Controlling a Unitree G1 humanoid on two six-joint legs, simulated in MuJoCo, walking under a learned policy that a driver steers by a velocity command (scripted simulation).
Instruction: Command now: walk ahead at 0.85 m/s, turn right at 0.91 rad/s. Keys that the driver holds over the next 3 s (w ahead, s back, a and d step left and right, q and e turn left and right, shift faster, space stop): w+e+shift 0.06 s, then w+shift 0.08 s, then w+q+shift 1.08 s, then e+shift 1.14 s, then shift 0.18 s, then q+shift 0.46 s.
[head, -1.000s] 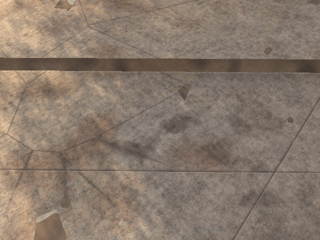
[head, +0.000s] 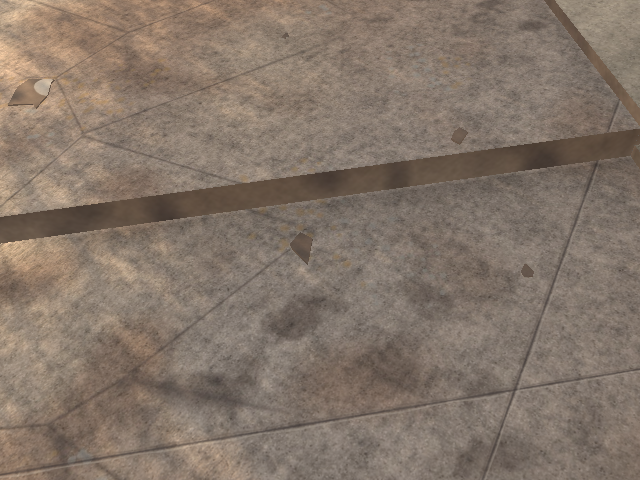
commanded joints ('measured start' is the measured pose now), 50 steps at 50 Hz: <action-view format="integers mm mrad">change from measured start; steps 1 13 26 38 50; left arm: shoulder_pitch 255 337 53 -320 186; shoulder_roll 259 89 83 7 18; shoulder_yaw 61 -6 -57 -107 -25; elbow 5 123 13 -175 84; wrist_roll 4 -11 45 25 34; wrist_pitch -14 -125 -161 -109 -128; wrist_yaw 40 42 47 31 69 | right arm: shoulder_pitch -287 -379 113 223 -88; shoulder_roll -55 17 -74 -124 1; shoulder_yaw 27 77 3 -17 41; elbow -246 -178 55 102 -50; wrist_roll -23 29 40 68 17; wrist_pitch -67 -33 -32 -82 -19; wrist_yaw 8 41 -4 -16 22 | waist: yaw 143 90 -17 -108 37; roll -219 -104 -145 -2 -137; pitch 17 148 28 77 -8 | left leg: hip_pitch -824 -539 181 58 -516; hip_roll -124 -134 -28 -197 -112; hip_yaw -187 -20 -839 -533 -240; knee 435 -249 -784 -749 334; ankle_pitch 56 552 -3 866 220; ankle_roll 8 78 407 250 144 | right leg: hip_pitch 561 463 -268 -20 414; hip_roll -296 -84 4 19 -288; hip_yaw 818 212 251 95 344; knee -593 -731 661 -221 -535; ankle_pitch -336 592 148 536 206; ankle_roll -211 -63 48 131 1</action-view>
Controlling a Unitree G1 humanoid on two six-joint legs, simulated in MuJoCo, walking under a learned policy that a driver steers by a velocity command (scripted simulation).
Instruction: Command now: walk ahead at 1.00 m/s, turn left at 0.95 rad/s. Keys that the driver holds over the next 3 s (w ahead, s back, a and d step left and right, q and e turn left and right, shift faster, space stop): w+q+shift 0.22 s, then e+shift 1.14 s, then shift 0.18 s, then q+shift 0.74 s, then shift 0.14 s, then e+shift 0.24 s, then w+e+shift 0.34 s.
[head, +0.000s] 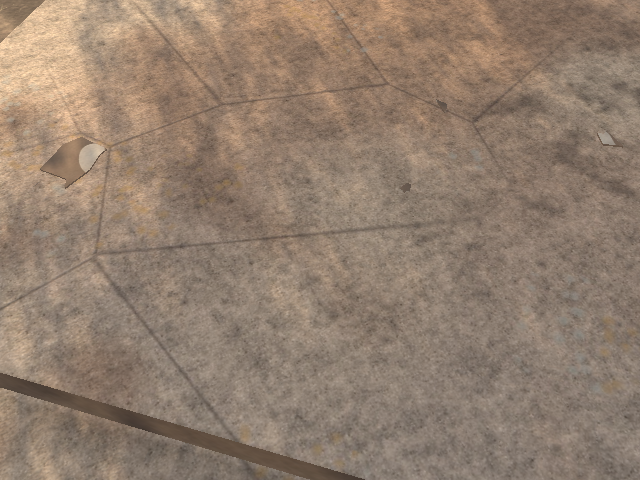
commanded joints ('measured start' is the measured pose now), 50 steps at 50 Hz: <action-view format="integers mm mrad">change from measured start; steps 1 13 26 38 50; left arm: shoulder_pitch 168 220 84 27 119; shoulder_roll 27 175 -55 -23 169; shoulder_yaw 12 28 -12 -20 88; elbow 42 58 -127 -41 -189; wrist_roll -25 -32 -39 -41 -135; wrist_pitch -27 0 114 -14 91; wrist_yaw -14 2 11 -74 38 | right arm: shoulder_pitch -96 -4 -149 -7 -408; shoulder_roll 53 -43 0 26 66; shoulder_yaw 29 30 36 41 30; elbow -134 -150 -53 -281 -370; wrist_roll -17 -54 -18 -102 44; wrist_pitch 21 18 -66 1 -13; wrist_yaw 31 29 -31 -48 -107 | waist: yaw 44 -133 180 -55 84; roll -127 -31 11 -76 -22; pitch -38 -131 -15 -141 -46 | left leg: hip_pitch -329 380 162 -234 -357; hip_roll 132 -116 173 0 -58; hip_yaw -41 223 291 -180 -136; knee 28 -600 -1086 322 -323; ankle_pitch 24 122 889 0 -53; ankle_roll -9 119 19 -147 -203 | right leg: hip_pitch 272 171 -415 -199 132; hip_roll -284 -217 -4 17 17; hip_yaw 250 -139 -9 719 768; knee -267 357 929 -166 -113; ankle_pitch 91 1361 -182 -140 254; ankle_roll -110 -50 -98 -295 -160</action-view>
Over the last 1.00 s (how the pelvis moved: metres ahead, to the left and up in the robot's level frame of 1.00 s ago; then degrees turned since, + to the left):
0.89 -0.08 0.02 24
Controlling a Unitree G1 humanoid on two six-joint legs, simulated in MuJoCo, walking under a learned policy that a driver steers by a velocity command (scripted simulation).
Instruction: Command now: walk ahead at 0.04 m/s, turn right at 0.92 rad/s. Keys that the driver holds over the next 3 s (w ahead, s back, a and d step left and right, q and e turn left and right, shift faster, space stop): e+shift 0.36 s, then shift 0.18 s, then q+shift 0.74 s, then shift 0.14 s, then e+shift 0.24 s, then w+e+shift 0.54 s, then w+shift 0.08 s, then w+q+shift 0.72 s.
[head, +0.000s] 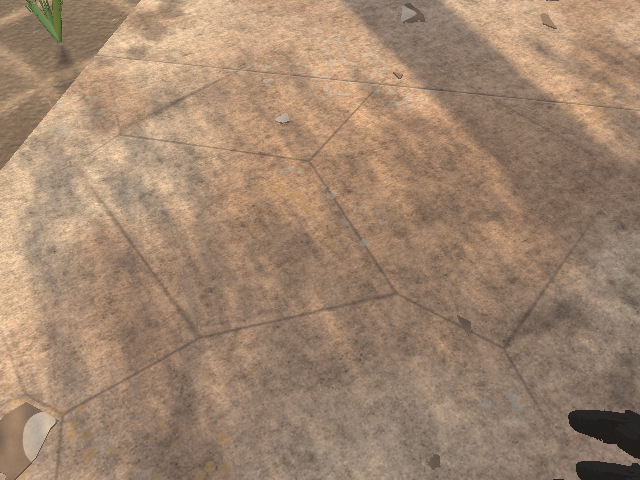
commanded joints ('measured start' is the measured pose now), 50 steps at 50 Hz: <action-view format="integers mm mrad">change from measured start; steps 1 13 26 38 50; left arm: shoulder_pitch -44 -55 -138 -222 -257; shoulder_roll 210 239 113 103 182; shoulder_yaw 89 104 26 21 81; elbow -118 -185 -178 -141 -60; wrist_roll -30 -11 12 54 9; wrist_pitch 100 103 102 63 68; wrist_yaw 88 30 27 60 48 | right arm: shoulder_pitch -165 -26 11 166 159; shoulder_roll -30 -146 -154 -121 -77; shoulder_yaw -18 -85 -71 -83 -65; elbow -87 19 55 133 -12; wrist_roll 41 -29 11 43 34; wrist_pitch -19 -17 52 81 107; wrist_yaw -2 24 29 27 96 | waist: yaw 2 15 -70 -38 -41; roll -35 278 207 -139 -117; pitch -60 -161 -108 -7 -60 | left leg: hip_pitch -80 589 491 12 240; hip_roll -88 446 250 36 84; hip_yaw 9 -436 87 144 289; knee -256 -811 -819 152 -407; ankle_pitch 31 527 330 -136 -36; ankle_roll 34 436 375 41 105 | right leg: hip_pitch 202 -275 -100 150 230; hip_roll -228 -93 -268 -531 -611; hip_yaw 359 -44 -317 -199 -371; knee -96 696 391 -147 -44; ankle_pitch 184 -545 -285 173 290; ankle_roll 2 169 186 -97 -76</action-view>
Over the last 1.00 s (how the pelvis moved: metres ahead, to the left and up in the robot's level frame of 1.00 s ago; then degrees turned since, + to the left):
0.63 0.02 0.10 -7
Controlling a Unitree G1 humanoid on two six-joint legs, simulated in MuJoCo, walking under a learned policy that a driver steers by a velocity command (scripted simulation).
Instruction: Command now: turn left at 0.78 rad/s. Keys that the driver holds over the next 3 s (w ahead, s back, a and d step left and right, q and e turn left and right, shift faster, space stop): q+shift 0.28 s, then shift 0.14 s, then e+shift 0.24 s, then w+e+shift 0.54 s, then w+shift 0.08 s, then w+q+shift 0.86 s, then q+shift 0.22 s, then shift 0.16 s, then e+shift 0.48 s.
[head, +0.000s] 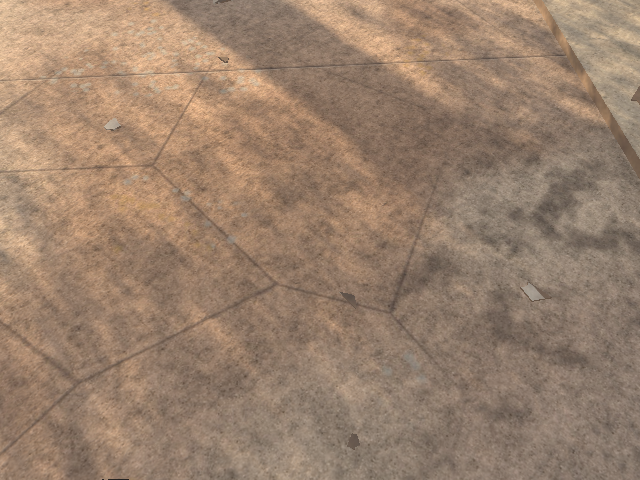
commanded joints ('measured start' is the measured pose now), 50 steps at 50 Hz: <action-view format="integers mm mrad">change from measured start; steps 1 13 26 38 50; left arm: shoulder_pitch -30 -56 13 -47 -106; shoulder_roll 179 99 42 93 102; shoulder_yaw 67 50 8 19 43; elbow -36 -43 -8 -84 -138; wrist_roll -29 4 -13 6 27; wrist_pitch -17 -39 -48 -144 -9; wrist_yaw -9 1 -37 -33 -133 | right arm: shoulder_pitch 37 -34 -101 60 254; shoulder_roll -84 -187 -40 4 -70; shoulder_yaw -31 -49 36 33 9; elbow -84 -150 -103 -48 111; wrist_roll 2 -7 -37 -132 -53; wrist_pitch -2 -59 -51 -148 -179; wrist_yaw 12 -59 -34 -25 -24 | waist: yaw -16 17 9 -62 -82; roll -117 97 144 -62 91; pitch -111 -168 -165 -98 118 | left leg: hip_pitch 80 290 197 108 487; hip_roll -26 81 72 -103 184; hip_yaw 48 -437 -422 -130 -219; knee -199 -459 -368 33 -721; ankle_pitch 96 501 552 -128 53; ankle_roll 63 282 242 23 134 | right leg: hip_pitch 105 -435 14 -131 -810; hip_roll -267 128 65 -10 60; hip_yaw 134 327 273 677 292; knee -46 545 -45 -343 748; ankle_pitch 443 -2 132 -162 93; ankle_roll -153 72 34 -167 -63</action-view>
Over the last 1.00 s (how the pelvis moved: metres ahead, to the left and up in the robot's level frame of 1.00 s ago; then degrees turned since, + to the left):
0.04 0.04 -0.01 -16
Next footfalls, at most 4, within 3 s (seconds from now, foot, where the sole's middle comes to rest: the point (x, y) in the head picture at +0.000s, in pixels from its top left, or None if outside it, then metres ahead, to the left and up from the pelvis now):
0.06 left None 0.04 0.12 -0.77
0.54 right None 0.13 -0.08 -0.77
0.86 left None -0.01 0.14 -0.77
1.26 right None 0.40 -0.05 -0.77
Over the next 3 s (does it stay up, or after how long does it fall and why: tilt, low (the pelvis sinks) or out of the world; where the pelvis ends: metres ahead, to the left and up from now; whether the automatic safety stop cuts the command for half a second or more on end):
stays up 1.47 -0.06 -0.01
